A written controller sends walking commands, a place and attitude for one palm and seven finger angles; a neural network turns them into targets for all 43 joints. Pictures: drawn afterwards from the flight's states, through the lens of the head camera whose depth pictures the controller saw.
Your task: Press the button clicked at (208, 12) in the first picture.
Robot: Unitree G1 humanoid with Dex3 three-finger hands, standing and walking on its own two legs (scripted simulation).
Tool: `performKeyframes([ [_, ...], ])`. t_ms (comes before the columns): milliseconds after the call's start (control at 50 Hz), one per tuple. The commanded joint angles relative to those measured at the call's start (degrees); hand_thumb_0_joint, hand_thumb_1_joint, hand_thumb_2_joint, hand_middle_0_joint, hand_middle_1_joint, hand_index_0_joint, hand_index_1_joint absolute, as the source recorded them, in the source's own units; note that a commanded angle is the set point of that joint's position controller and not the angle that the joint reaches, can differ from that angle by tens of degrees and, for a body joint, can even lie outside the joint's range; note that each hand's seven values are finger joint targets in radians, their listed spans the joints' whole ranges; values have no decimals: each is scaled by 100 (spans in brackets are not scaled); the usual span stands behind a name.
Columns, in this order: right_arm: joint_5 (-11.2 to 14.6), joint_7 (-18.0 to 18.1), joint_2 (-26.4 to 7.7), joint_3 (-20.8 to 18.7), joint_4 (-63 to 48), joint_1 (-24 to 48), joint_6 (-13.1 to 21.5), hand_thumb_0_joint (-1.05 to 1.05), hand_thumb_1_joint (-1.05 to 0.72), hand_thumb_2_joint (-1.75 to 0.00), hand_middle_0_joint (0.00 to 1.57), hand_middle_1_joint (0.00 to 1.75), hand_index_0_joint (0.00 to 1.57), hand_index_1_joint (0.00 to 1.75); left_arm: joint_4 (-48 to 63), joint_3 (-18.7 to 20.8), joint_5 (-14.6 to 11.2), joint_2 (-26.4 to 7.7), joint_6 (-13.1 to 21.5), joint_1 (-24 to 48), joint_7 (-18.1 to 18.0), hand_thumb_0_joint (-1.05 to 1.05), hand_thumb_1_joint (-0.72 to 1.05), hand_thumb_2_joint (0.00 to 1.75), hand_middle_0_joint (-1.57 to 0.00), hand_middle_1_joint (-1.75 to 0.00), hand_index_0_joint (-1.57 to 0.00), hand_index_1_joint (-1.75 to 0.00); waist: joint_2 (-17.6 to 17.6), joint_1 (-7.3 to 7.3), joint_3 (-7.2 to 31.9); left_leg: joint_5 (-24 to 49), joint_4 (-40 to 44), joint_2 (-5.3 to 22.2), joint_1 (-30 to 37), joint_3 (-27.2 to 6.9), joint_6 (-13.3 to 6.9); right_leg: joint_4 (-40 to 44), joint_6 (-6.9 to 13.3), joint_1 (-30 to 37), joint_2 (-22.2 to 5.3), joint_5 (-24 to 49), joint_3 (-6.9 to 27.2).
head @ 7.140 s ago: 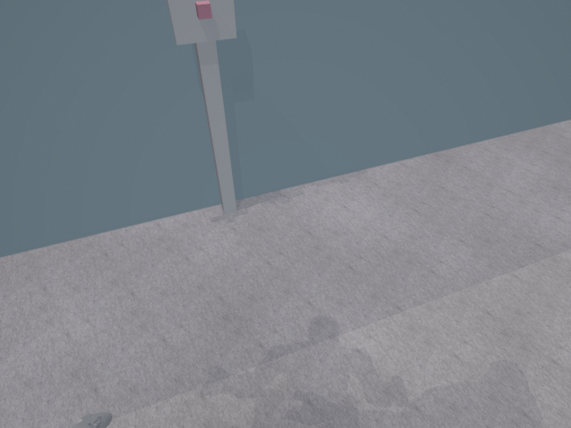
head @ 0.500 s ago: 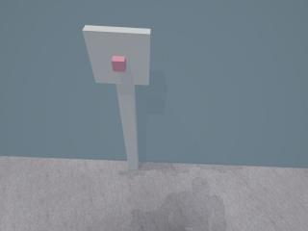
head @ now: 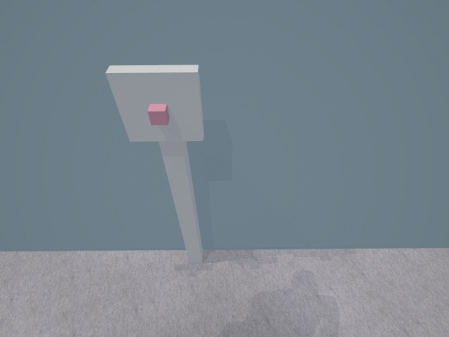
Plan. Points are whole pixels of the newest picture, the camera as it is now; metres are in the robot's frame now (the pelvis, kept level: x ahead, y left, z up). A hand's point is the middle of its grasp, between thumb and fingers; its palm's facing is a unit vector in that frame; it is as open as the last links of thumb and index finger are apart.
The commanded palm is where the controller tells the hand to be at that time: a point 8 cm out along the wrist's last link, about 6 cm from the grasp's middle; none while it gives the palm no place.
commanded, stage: come to a stop and stand still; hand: left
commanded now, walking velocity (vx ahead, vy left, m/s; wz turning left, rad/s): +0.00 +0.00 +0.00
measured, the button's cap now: (159, 113) +0.53 +0.17 +0.12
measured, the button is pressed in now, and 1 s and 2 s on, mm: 0 0 0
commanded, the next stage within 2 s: look again from close up in 0.38 s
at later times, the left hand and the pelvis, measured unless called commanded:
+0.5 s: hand out of the picture -0.03 +0.14 -0.17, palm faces +0.04 -0.98 -0.18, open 7.3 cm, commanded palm none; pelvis -0.01 -0.02 +0.00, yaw +0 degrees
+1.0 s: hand out of the picture +0.00 +0.20 -0.17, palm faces +0.00 -0.98 -0.22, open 7.4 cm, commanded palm none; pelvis -0.02 +0.02 +0.00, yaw -1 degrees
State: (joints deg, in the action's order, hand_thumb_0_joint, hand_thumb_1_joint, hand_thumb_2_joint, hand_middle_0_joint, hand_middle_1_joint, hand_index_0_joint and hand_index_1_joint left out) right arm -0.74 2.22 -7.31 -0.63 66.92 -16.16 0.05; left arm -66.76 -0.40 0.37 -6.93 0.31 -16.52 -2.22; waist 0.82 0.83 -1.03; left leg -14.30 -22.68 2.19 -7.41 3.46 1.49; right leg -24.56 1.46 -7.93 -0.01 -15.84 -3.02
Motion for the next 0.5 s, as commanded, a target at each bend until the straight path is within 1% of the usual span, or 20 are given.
performKeyframes([
  [0,24,22,-408,-38,-44,-363,60,0,-90,-90,20,30,20,30,168,124,-27,-580,75,-360,-24,0,90,90,-20,-30,-20,-30,-125,-40,-335,989,260,420,-44,-296,-151,546,49,-233,-656,1491,596],
  [40,27,19,-406,-34,-33,-366,47,0,-90,-90,20,30,20,30,169,119,-22,-557,69,-413,-28,0,90,90,-20,-30,-20,-30,-91,-65,-371,904,248,420,-40,-284,-148,618,50,-273,-648,1318,596],
  [80,19,21,-378,-32,-23,-399,41,0,-90,-90,20,30,20,30,183,123,-20,-560,79,-421,-28,0,90,90,-20,-30,-20,-30,-185,-53,-405,871,246,412,-62,-276,-133,638,60,-312,-651,1296,622],
  [120,18,22,-369,-34,-18,-419,39,0,-90,-90,20,30,20,30,187,127,-19,-565,87,-422,-27,0,90,90,-20,-30,-20,-30,-166,-44,-374,846,250,404,-44,-266,-123,659,71,-303,-657,1283,646],
  [180,15,15,-345,-37,-25,-442,24,0,-90,-90,20,30,20,30,217,128,-16,-548,83,-428,-33,0,90,90,-20,-30,-20,-30,-202,-48,-454,712,252,391,-71,-266,-124,743,77,-404,-650,974,679],
  [240,14,16,-355,-40,-29,-463,27,0,-90,-90,20,30,20,30,206,137,-13,-526,90,-456,-34,0,90,90,-20,-30,-20,-30,-173,-51,-386,736,225,403,-31,-254,-122,748,83,-392,-641,972,670],
  [300,8,14,-364,-33,-35,-459,27,0,-90,-90,20,30,20,30,216,140,-15,-540,98,-474,-31,0,90,90,-20,-30,-20,-30,-211,-62,-436,687,230,384,-59,-250,-114,798,91,-432,-652,893,724],
  [340,12,13,-374,-40,-53,-475,27,0,-90,-90,20,30,20,30,223,139,-10,-539,103,-496,-34,0,90,90,-20,-30,-20,-30,-200,-54,-365,728,195,394,-11,-240,-114,790,98,-408,-646,978,715],
  [360,9,13,-367,-32,-38,-502,29,0,-90,-90,20,30,20,30,229,144,-10,-546,104,-464,-34,0,90,90,-20,-30,-20,-30,-213,-38,-418,696,228,392,-69,-249,-108,783,97,-416,-638,915,712],
  [400,8,12,-368,-30,-46,-483,37,0,-90,-90,20,30,20,30,227,144,-13,-544,107,-501,-31,0,90,90,-20,-30,-20,-30,-143,-66,-420,700,243,397,-68,-243,-114,801,97,-421,-651,871,706],
  [440,8,13,-394,-34,-55,-489,38,0,-90,-90,20,30,20,30,219,138,-7,-538,107,-509,-33,0,90,90,-20,-30,-20,-30,-193,-58,-392,723,218,401,-32,-253,-117,794,96,-423,-634,902,713],
  [460,42,-64,-574,-41,-512,262,144,0,-90,-90,20,30,20,30,80,176,104,-752,292,-995,-239,0,90,90,-20,-30,-20,-30,-542,-385,-721,-16,-1231,293,-1059,31,45,602,-385,-309,-1087,4077,1198],
  [480,37,-72,-283,-34,-758,-124,48,0,-90,-90,20,30,20,30,387,208,98,-975,334,-827,-202,0,90,90,-20,-30,-20,-30,-410,-25,-197,-870,-1537,203,-1032,-341,-127,621,-80,-130,-1452,3498,1397],
])
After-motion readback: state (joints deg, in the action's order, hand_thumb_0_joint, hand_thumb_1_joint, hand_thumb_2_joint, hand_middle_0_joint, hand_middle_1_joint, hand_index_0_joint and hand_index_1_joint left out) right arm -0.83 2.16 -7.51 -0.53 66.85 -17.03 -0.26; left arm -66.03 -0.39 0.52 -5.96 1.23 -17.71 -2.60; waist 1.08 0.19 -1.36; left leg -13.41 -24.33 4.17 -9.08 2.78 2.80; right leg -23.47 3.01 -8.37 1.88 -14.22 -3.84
